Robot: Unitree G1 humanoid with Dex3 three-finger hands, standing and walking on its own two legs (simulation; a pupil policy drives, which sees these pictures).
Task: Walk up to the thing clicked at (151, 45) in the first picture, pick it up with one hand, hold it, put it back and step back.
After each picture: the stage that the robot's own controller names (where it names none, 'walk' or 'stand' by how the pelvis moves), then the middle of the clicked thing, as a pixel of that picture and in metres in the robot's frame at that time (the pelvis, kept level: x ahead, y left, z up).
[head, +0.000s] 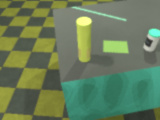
stand; (152, 40) +0.75 -0.37 -0.12
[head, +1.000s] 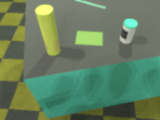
rise first; (128, 31) +0.71 -0.21 -0.09
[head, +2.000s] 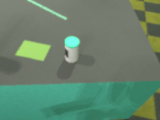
sink last; (71, 50) +0.57 +0.10 -0.08
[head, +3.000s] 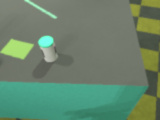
stand; (48, 49) +0.56 +0.24 -0.08
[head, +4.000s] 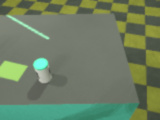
stand; (43, 71) +0.52 +0.23 -0.12
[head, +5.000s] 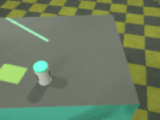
stand; (42, 73) +0.51 +0.23 -0.12
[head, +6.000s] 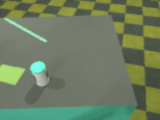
stand; (40, 74) +0.51 +0.24 -0.12
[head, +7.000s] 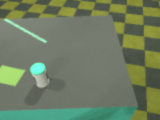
stand; (40, 75) +0.50 +0.24 -0.12
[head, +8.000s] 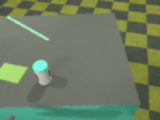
rise first; (42, 73) +0.51 +0.24 -0.12
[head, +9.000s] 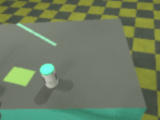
go down; (49, 76) +0.51 +0.23 -0.12
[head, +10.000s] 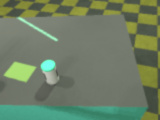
go down; (50, 72) +0.51 +0.23 -0.12
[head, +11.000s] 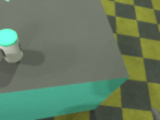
go down; (10, 46) +0.51 +0.22 -0.05
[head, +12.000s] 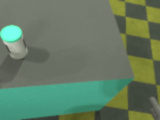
close in; (15, 43) +0.52 +0.22 -0.04
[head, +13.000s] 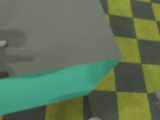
close; out of the picture +0.55 +0.24 +0.01
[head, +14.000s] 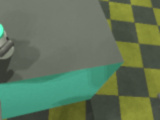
lift; out of the picture +0.50 +0.21 +0.00
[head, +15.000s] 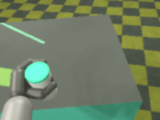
lift; (42, 82) +0.32 +0.15 +0.11
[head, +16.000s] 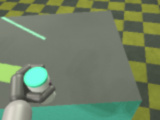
hold; (41, 86) +0.32 +0.16 +0.07
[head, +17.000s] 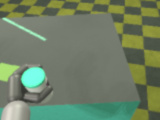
hold; (38, 86) +0.33 +0.17 +0.07
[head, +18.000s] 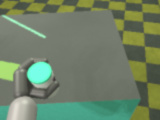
crouch; (44, 81) +0.33 +0.15 +0.09
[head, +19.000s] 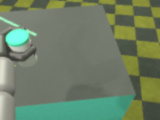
crouch; (23, 49) +0.45 +0.20 +0.12
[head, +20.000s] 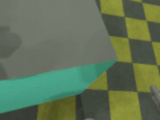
lower; out of the picture +0.54 +0.24 +0.00
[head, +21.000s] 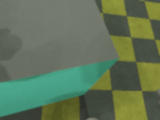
lower; out of the picture +0.53 +0.24 +0.01
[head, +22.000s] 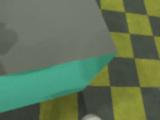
lower; out of the picture +0.55 +0.24 +0.02
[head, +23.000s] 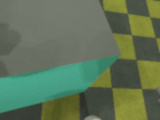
lower; out of the picture +0.54 +0.24 +0.01
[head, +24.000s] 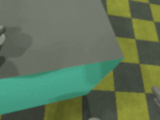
loosen; out of the picture +0.54 +0.22 +0.01
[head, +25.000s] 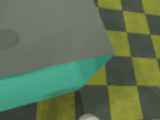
withdraw; out of the picture +0.54 +0.23 +0.01
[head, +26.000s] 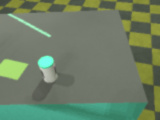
sink last; (48, 69) +0.50 +0.21 -0.07
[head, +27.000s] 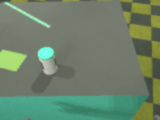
stand; (48, 61) +0.52 +0.20 -0.06
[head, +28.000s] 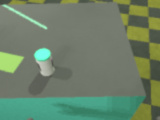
stand; (45, 62) +0.51 +0.21 -0.05
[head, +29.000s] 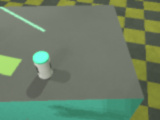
stand; (43, 65) +0.51 +0.20 -0.06
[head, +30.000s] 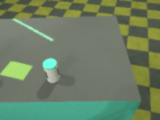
stand; (51, 71) +0.54 +0.20 -0.12
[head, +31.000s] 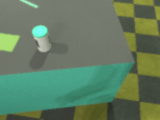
walk; (42, 39) +0.61 +0.22 -0.10
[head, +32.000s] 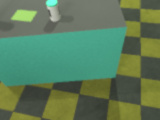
walk; (53, 10) +0.91 +0.24 -0.10
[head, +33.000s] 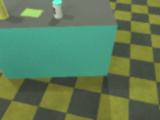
stand; (58, 9) +1.11 +0.23 -0.11
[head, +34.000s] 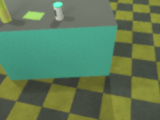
stand; (58, 11) +1.12 +0.23 -0.12
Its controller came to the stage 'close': yes
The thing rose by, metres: 0.20
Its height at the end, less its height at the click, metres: +0.00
